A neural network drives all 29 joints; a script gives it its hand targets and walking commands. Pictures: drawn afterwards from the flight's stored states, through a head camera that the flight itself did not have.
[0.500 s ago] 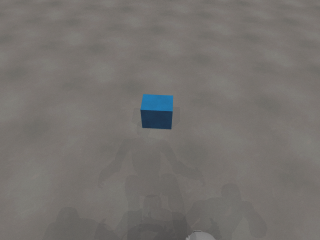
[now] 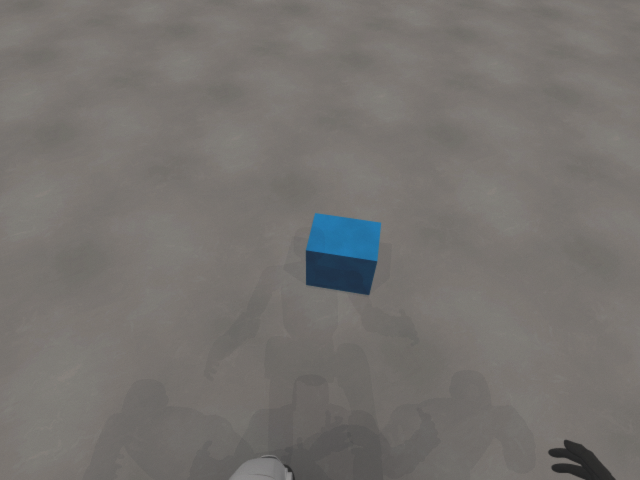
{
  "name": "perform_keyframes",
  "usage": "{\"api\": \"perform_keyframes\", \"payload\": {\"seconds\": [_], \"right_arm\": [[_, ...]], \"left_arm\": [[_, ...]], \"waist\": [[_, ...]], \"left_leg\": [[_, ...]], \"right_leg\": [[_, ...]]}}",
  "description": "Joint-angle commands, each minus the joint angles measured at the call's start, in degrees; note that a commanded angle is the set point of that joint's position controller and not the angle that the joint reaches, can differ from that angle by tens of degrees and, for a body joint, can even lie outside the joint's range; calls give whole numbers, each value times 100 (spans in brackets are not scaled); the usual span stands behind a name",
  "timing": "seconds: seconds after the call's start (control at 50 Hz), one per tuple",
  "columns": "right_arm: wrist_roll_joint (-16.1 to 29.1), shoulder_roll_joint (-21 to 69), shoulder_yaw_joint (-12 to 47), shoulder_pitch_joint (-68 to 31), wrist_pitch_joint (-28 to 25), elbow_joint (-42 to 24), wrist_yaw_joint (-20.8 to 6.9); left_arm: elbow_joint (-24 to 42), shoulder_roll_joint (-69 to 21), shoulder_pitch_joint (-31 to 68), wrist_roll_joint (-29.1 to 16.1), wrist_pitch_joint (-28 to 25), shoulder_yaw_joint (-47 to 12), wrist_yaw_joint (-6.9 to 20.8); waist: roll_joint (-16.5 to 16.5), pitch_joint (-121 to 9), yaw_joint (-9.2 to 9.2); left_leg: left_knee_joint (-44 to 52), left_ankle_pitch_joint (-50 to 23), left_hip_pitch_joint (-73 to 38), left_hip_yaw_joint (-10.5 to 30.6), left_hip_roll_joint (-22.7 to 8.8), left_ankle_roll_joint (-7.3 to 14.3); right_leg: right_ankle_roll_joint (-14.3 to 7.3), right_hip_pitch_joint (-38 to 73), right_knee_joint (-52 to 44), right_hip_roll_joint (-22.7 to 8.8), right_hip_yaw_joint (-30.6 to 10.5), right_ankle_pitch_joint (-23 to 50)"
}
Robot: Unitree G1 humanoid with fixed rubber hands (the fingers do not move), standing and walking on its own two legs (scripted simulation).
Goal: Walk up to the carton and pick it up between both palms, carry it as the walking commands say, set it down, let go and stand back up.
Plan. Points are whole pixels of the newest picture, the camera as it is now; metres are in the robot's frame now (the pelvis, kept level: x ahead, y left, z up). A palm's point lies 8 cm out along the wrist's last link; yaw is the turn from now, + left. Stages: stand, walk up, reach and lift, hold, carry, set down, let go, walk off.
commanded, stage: walk up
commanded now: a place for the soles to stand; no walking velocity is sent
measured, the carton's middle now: (342, 254) +0.91 -0.02 -0.65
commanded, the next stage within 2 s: none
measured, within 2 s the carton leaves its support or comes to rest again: neither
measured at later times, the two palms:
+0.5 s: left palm (149, 344) +0.29 +0.28 -0.07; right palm (614, 436) +0.22 -0.37 -0.09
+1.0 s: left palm (179, 271) +0.44 +0.29 -0.11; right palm (577, 306) +0.40 -0.36 -0.05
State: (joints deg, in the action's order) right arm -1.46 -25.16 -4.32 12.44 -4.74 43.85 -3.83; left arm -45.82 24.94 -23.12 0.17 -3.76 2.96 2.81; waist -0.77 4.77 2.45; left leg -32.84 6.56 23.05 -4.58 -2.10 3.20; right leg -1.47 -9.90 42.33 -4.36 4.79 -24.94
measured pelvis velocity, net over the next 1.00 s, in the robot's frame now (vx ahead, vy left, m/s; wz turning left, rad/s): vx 0.36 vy -0.02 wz -0.02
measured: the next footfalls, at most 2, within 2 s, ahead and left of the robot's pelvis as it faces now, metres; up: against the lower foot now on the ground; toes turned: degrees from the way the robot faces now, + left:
right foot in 0.40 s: +0.29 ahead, -0.16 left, +0.00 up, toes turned -6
left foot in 0.74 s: +0.42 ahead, +0.09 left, +0.00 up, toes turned +3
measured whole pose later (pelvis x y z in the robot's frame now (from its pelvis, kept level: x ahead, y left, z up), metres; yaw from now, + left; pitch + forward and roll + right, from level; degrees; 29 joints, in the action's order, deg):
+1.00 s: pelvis +0.36 -0.02 +0.01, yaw -1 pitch -2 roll -1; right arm -0.4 -26.0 -3.1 20.1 -4.7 44.8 -0.2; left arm -47.6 25.4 -15.5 0.1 -1.1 3.1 2.2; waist -3.1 6.6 -1.6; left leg -35.3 17.5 16.0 -5.2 -3.4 1.3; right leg -1.1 -26.3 46.1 -4.5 1.6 -17.7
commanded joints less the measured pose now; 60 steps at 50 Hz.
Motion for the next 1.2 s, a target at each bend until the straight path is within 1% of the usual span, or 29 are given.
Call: {"api": "perform_keyframes", "payload": {"seconds": [0.0,0.02,0.06,0.1,0.14,0.2,0.34,0.36,0.38,0.4,0.42,0.44,0.52,0.58,0.62,0.68,0.7,0.72,0.74,0.76,0.78,0.84,0.94,1.02,1.06,1.08,1.1,1.14,1.18], "right_arm": [[215,-1839,-557,1078,-135,-227,196],[237,-1578,-466,815,-132,-248,214],[150,-1372,-378,485,-143,-305,203],[72,-1360,-384,583,-164,-312,200],[77,-1415,-405,695,-192,-350,188],[85,-1497,-431,919,-174,-339,193],[124,-1426,-336,759,-68,-388,191],[110,-1272,-267,658,-70,-368,207],[103,-867,-102,897,-92,-485,212],[111,-837,-86,1060,-84,-507,233],[161,-1241,-178,991,-42,-405,309],[200,-1201,-137,913,-33,-305,280],[143,-1071,-150,1214,26,-5,177],[78,-932,-161,855,9,-158,103],[33,-980,-191,470,-15,-173,120],[73,-941,-255,856,-90,0,165],[43,-1158,-340,1236,-131,150,206],[-18,-1427,-479,1743,-192,171,275],[-50,-2110,-612,2104,-235,39,351],[132,-2028,-565,1638,-221,-118,359],[166,-1835,-528,1453,-201,-184,364],[82,-1478,-392,1024,-172,-186,394],[111,-1280,-198,846,-77,-150,453],[217,-1131,-100,401,142,-202,445],[278,-706,66,728,185,-195,487],[331,-810,37,804,244,15,550],[305,-877,31,956,247,224,580],[213,-1139,-7,700,188,464,566],[175,-1345,-53,193,147,506,547]], "left_arm": [[514,1370,29,-9,-19,303,-113],[372,1364,-170,6,-3,330,-88],[78,1215,-471,30,8,311,2],[45,1142,-326,50,37,342,67],[149,976,-8,85,48,318,118],[259,953,635,126,47,338,203],[106,960,651,136,-88,407,239],[-20,1105,46,100,-131,498,147],[-86,1518,-667,143,-169,634,34],[40,1901,-371,64,-179,670,-1],[177,1771,-258,-48,-150,622,-15],[228,1559,-53,-60,-135,567,-60],[420,1293,412,-5,-143,461,-60],[520,1342,437,18,-129,475,-8],[499,1361,345,6,-53,443,38],[601,1418,606,21,16,436,48],[634,1083,608,83,33,307,71],[641,743,516,63,54,193,57],[881,579,626,75,67,162,17],[699,1115,539,111,150,270,-71],[553,1297,501,49,138,297,-68],[128,1106,-90,13,99,277,-67],[115,718,500,-28,198,205,-101],[-131,889,280,2,152,321,-177],[48,1388,602,45,96,362,-213],[63,1346,934,-8,133,302,-252],[45,1358,1257,12,199,312,-265],[-66,1077,1449,-41,318,148,-255],[-234,1082,1569,-35,345,164,-244]], "waist": [[614,-467,-608],[238,-131,-374],[830,-112,-181],[761,-126,-292],[1111,-122,-381],[857,-3,-551],[326,-294,-200],[-25,-591,224],[-1172,-1101,483],[-1434,-764,226],[-644,-910,251],[-465,-712,137],[-1103,-232,-168],[-1158,-158,-106],[-691,-102,49],[-656,-151,-249],[-126,-353,-520],[750,-598,-834],[1836,-535,-972],[607,-478,-811],[127,-240,-636],[1023,-270,-312],[1198,-234,-290],[564,-606,-17],[-629,-888,-190],[-571,-903,-252],[-824,-879,-311],[-423,-667,-400],[-345,-411,-222]], "left_leg": [[1934,3351,-2000,3585,-2219,1136],[1936,3157,-1467,3073,-1952,1009],[1993,2273,-943,1954,-1423,746],[1840,1215,-903,1387,-1220,881],[1898,1183,-984,1220,-1376,1032],[2100,1807,-919,1167,-1298,958],[905,1236,-351,676,-1083,714],[-228,142,-254,359,-878,475],[-2115,381,639,-51,-346,160],[-2965,2196,2029,15,305,8],[-3226,1996,1774,757,-58,26],[-3110,1820,1633,892,-142,-42],[-1917,1304,842,371,-376,-279],[-998,773,444,72,-315,-287],[-724,724,197,-93,-181,-281],[66,539,-733,-297,40,-208],[81,1013,-1635,-112,128,-83],[813,2204,-2575,1242,-704,253],[1943,3410,-2694,3975,-2252,931],[1914,3468,-2324,4043,-2668,1249],[1823,2939,-1893,3655,-2385,1275],[1276,-124,-1348,1551,-1550,944],[431,-3338,-823,356,-1081,788],[-597,-1401,-266,314,-795,268],[-1564,1165,41,128,-124,-199],[-1386,2107,-638,235,-5,-156],[-1060,2032,-926,272,-89,-160],[-121,862,-1044,604,-301,-75],[271,601,-322,1110,-829,176]], "right_leg": [[-168,-3002,2767,95,-945,-143],[-187,-2782,2454,-79,-929,216],[-84,-2276,1963,-196,-895,662],[105,-2051,1287,-184,-696,749],[175,-2145,742,-307,-560,856],[109,-1986,119,-292,-367,1070],[-52,-277,-1082,246,119,1271],[-223,593,-1625,300,-153,948],[-557,1519,-2210,-887,-1893,-46],[-1163,1830,-2839,-1938,-3740,-152],[-1303,1353,-2611,-1843,-3448,188],[-1431,1025,-2452,-1628,-2807,689],[-1196,-301,-2574,-1063,-1231,1408],[-1127,-555,-2637,-880,-1045,691],[-1030,-636,-2686,-889,-1163,-114],[-870,-955,-1956,-724,-803,-218],[-776,-1541,-1196,-594,-668,-103],[-550,-2550,242,-139,-184,-440],[-183,-3609,1832,532,-193,-930],[-137,-3399,2332,161,-1084,-427],[-74,-3232,2359,37,-1143,-91],[81,-2317,1459,-146,-817,256],[44,-1333,303,0,-176,895],[-158,2,-1073,226,-230,2261],[-909,132,-1502,-1308,-1930,4021],[-1361,-537,-1263,-1395,-1801,4087],[-1221,-863,-1189,-1245,-1633,3190],[-487,-1235,-1003,-570,-1097,1753],[-144,-714,-632,-123,-619,1511]]}}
